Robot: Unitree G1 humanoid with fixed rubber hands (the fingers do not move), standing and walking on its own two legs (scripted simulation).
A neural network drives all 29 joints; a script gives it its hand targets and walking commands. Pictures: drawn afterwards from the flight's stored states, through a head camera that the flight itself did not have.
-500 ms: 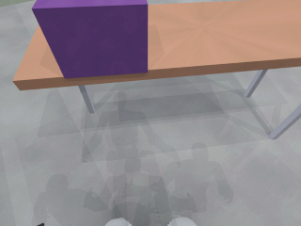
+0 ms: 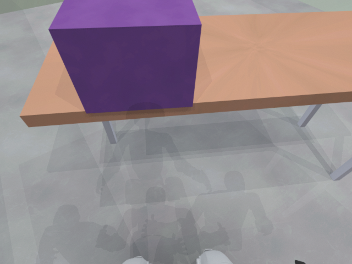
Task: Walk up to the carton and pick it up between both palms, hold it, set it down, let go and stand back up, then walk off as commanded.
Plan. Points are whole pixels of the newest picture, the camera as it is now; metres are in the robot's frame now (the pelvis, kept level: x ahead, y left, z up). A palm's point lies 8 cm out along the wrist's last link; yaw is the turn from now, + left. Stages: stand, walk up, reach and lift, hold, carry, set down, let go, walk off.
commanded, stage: walk up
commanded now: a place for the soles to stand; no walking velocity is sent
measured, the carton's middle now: (135, 48) +0.60 +0.08 +0.17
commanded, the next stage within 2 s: none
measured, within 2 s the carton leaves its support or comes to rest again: neither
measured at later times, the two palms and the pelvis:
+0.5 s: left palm out of the picture +0.15 +0.36 -0.10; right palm (284, 250) +0.16 -0.26 -0.10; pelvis +0.08 +0.04 +0.00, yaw +2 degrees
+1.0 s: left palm (7, 263) +0.18 +0.38 -0.11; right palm (270, 233) +0.20 -0.24 -0.10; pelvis +0.12 +0.07 -0.01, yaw +1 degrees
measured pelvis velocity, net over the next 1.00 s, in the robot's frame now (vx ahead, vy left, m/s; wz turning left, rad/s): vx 0.12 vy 0.07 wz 0.01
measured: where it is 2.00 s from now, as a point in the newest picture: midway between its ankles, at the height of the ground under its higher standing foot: outside the picture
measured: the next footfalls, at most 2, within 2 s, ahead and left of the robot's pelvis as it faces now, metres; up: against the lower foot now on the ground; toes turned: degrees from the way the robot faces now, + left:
left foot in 0.26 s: +0.19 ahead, +0.16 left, +0.00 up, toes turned -6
right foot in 0.52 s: +0.17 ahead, -0.11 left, +0.00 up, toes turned +0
